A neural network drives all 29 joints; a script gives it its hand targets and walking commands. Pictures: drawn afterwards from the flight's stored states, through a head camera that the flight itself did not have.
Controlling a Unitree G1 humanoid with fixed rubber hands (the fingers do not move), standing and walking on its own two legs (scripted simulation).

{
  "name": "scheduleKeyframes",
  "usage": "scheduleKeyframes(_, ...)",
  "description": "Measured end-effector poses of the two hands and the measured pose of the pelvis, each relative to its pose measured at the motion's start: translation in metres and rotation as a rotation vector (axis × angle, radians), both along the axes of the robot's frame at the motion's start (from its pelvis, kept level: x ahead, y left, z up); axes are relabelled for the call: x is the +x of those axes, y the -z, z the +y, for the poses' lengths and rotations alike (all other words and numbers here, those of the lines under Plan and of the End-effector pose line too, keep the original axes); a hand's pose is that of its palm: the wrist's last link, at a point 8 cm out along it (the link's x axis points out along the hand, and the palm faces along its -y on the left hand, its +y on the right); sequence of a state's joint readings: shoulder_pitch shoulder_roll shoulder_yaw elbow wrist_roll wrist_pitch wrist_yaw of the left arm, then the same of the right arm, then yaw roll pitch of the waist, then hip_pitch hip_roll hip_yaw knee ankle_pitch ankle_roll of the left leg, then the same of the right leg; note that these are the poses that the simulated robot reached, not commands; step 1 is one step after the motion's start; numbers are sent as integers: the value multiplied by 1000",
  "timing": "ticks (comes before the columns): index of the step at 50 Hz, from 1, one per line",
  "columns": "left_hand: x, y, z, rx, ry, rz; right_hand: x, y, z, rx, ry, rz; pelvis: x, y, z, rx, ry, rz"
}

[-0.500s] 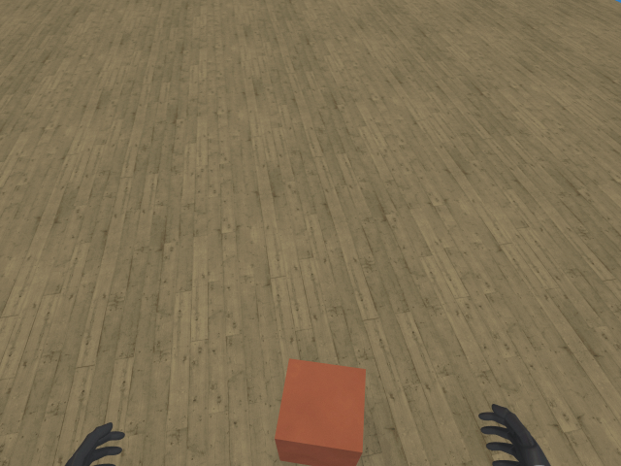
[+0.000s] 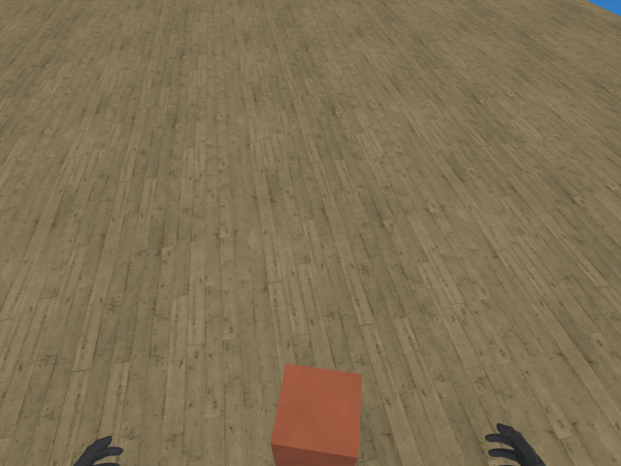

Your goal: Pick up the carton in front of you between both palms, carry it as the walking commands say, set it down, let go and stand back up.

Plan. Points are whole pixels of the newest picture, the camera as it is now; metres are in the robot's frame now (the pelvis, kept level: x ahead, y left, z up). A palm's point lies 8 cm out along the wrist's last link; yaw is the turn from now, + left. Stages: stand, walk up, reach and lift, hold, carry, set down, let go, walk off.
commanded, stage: stand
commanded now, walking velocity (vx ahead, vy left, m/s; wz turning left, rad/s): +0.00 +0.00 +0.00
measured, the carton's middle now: (317, 421) +0.36 -0.03 -0.65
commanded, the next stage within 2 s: none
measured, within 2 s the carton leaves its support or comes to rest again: neither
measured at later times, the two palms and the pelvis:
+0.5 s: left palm out of the picture +0.08 +0.31 -0.09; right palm out of the picture +0.08 -0.30 -0.10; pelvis -0.02 +0.00 +0.00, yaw +0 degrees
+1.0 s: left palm out of the picture +0.07 +0.31 -0.09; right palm out of the picture +0.08 -0.31 -0.10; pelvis -0.02 +0.00 +0.01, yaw +0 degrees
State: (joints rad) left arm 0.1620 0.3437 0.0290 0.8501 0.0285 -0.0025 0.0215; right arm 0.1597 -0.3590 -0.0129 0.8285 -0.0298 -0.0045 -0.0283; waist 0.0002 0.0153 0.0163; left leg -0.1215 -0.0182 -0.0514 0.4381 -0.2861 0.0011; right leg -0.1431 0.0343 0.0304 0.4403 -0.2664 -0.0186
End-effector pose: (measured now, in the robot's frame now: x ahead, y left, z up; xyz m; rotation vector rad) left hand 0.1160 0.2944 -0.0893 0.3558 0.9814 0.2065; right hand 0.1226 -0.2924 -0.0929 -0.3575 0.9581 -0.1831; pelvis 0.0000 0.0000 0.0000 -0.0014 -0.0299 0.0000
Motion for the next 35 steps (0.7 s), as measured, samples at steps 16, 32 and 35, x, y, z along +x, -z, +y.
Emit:
scheduleKeyframes(16,-28,1,8,5,-23,51,-29,4,-6,-3,12,63,-14,-4,0,1,-1,-18)
scheduleKeyframes(32,-44,4,14,6,-35,98,-46,6,-11,-11,27,112,-20,-5,1,0,-1,-23)
scheduleKeyframes(35,-45,5,15,6,-36,103,-47,6,-11,-12,29,116,-20,-6,2,0,-1,-23)
